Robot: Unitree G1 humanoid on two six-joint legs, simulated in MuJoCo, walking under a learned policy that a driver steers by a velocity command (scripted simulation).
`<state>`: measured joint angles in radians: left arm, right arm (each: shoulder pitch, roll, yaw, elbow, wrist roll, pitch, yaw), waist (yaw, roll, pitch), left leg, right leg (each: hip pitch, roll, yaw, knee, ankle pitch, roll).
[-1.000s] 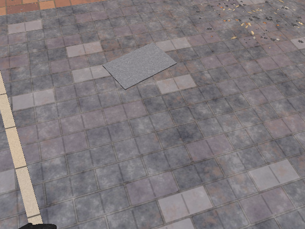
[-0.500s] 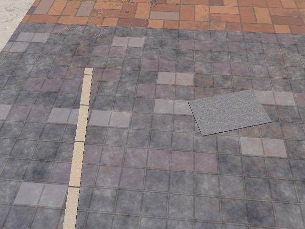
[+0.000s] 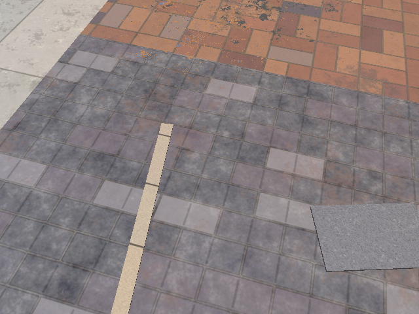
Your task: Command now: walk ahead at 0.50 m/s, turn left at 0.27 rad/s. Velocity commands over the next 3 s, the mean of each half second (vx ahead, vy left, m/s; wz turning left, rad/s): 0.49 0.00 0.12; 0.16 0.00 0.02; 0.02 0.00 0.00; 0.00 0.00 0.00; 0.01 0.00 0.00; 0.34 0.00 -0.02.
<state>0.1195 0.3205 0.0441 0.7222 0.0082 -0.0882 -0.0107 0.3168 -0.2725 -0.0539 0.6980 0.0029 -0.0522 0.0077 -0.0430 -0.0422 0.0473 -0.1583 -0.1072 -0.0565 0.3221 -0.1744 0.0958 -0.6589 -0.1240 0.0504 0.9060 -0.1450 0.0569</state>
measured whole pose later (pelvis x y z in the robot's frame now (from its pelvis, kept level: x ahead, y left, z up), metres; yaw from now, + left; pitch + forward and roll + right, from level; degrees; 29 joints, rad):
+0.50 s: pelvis +0.29 -0.07 +0.00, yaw +2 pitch +1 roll -1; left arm 0.32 0.27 0.04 0.82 0.00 -0.09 -0.03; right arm 0.21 -0.30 -0.05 0.73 0.00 -0.06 0.00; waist 0.04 0.04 0.03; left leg -0.61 0.09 -0.05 0.97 -0.23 -0.01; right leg -0.16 0.06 -0.04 0.30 -0.17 -0.06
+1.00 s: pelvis +0.46 -0.03 -0.02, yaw +1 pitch +0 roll +1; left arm 0.22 0.27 0.03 0.88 0.02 0.04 0.03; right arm 0.12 -0.21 -0.02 0.84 -0.02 -0.01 0.00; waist 0.01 -0.03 0.03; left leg -0.36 -0.04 0.03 0.49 -0.14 0.03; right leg -0.29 -0.06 0.03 0.59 -0.29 0.03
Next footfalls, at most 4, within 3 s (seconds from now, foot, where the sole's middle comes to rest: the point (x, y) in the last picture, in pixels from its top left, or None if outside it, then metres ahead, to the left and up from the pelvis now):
0.24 right None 0.33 -0.15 -0.78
0.70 left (178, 280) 0.58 0.08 -0.78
0.98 right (256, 297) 0.51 -0.17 -0.78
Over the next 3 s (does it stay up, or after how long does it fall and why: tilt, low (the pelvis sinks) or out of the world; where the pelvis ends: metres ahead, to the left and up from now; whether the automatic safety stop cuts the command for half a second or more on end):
stays up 0.67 -0.02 -0.01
